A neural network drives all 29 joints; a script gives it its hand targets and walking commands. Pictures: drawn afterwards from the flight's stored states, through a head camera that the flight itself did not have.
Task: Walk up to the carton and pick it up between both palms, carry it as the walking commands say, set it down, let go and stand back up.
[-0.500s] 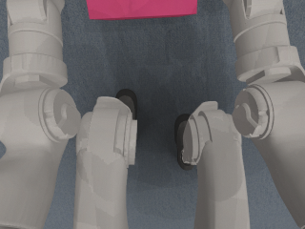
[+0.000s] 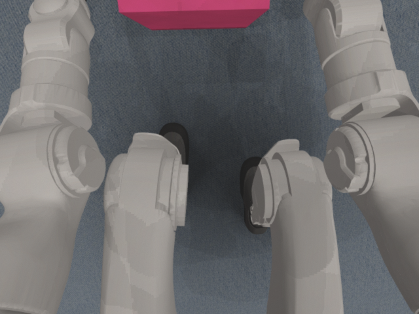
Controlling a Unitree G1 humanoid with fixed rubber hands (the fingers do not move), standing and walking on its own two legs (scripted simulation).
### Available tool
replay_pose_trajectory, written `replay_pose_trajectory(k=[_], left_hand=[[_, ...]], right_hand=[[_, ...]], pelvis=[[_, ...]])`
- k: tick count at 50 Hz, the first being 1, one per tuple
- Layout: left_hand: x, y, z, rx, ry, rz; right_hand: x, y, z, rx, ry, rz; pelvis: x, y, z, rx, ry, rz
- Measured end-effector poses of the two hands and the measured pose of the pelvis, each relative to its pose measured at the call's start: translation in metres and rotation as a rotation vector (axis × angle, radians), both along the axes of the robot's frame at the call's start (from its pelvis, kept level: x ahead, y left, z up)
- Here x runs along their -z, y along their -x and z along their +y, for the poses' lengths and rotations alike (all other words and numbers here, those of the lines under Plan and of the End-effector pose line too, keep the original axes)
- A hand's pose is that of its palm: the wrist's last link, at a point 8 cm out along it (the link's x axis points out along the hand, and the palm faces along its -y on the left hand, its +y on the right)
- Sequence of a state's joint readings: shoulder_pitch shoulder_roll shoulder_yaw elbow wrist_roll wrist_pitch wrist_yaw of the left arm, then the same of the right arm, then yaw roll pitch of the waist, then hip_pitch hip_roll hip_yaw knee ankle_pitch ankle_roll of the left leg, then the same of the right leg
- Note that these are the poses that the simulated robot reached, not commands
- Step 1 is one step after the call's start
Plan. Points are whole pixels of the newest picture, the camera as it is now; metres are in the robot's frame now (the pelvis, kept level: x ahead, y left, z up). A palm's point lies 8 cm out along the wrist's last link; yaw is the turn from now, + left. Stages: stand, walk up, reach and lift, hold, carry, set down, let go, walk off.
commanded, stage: set down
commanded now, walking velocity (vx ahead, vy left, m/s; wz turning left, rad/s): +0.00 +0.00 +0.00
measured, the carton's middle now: out of the picture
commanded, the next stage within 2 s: let go in 1.70 s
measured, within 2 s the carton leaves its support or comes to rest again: neither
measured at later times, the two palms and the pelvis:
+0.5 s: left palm out of the picture +0.53 +0.28 -0.16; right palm out of the picture +0.58 -0.08 -0.16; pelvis -0.01 +0.00 +0.00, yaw +0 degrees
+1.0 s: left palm out of the picture +0.52 +0.31 -0.02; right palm out of the picture +0.58 -0.06 -0.02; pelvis -0.02 +0.00 +0.11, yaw +1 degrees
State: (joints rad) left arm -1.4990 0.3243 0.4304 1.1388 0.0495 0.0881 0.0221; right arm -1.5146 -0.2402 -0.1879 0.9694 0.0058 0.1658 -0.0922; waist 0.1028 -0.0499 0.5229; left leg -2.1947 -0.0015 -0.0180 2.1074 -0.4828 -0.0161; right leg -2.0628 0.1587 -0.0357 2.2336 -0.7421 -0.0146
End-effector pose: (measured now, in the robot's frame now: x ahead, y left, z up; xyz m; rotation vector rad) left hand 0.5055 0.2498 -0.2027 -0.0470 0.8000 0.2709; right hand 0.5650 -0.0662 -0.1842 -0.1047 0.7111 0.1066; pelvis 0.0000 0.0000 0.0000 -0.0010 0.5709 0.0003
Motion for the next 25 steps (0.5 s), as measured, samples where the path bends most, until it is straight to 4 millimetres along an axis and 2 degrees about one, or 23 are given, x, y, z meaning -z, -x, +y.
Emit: replay_pose_trajectory(k=[5, 17, 20, 25], left_hand=[[-0.003, 0.004, 0.011, -0.083, 0.027, -0.019], [-0.008, 0.002, 0.017, -0.116, 0.041, -0.034], [-0.017, -0.004, 0.021, -0.132, 0.037, -0.076], [-0.043, -0.020, 0.027, -0.132, 0.015, -0.169]], right_hand=[[0.002, 0.003, -0.002, 0.002, 0.003, 0.016], [-0.014, -0.013, -0.012, 0.018, 0.021, -0.038], [-0.018, -0.014, -0.012, 0.035, 0.021, -0.048], [-0.027, -0.014, -0.009, 0.057, 0.015, -0.058]], pelvis=[[0.002, 0.002, 0.001, 0.000, 0.002, -0.007], [0.003, 0.006, 0.002, 0.000, 0.005, -0.012], [0.004, 0.007, 0.002, 0.000, 0.006, -0.016], [0.002, 0.011, 0.004, -0.001, 0.010, -0.019]])
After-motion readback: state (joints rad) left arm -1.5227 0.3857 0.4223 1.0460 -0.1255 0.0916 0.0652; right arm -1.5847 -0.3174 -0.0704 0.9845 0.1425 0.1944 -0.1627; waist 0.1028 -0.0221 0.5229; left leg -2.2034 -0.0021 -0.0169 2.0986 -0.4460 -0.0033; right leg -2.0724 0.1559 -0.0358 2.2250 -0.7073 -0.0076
